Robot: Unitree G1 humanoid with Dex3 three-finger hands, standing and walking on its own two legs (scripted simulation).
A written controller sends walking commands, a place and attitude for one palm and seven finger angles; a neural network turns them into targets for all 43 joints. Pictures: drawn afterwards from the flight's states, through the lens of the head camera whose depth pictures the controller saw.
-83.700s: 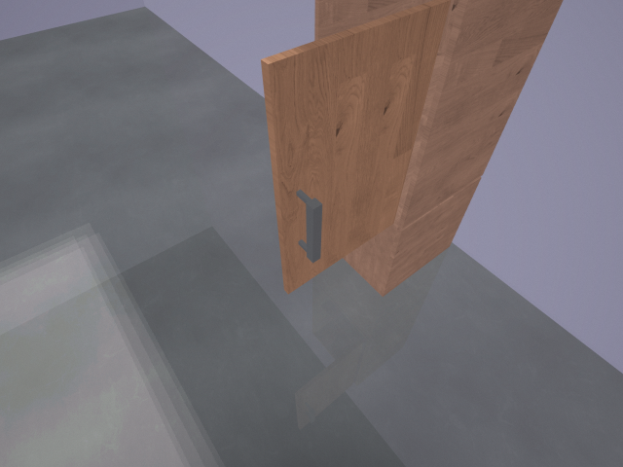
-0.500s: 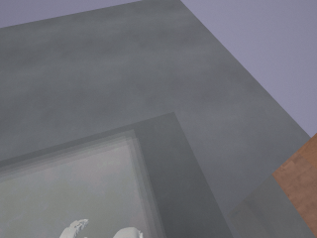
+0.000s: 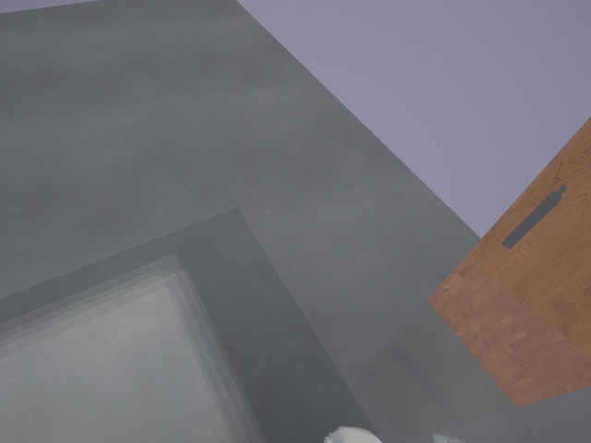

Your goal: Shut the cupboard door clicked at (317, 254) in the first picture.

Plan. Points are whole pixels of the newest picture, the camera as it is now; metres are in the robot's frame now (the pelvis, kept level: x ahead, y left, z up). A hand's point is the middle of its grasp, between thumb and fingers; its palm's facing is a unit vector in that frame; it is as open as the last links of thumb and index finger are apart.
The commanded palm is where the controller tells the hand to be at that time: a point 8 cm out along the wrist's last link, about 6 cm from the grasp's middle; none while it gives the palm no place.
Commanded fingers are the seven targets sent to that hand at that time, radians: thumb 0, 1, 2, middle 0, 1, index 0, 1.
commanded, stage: turn to face it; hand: left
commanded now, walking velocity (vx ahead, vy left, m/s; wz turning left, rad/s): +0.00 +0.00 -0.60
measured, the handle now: (533, 217) +0.59 -0.46 -0.09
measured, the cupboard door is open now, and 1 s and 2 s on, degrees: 10 10 10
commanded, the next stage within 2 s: take the last steps up to it in 1.12 s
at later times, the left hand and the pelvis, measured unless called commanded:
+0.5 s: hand (216, 429) +0.15 +0.12 -0.15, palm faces -0.29 -0.92 -0.27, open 7.3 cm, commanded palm none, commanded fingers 0.00 0.90 0.90 -0.20 -0.30 -0.20 -0.30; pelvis +0.00 -0.04 +0.00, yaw -17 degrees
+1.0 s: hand (237, 378) +0.23 +0.11 -0.16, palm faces -0.53 -0.81 -0.26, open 7.4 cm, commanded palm none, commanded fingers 0.00 0.90 0.90 -0.20 -0.30 -0.20 -0.30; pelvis +0.03 -0.03 +0.00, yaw -34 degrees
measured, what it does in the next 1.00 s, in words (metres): steps on the spot, turning right: right foot, then left foot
